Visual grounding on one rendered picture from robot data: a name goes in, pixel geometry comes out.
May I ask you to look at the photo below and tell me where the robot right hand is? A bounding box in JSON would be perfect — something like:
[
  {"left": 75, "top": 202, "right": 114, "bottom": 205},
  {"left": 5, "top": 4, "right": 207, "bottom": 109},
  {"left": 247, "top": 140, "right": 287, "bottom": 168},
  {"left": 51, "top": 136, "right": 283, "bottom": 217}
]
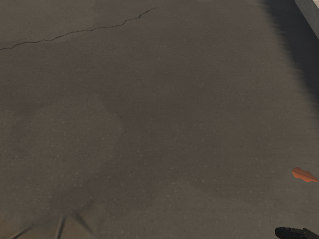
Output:
[{"left": 275, "top": 227, "right": 319, "bottom": 239}]

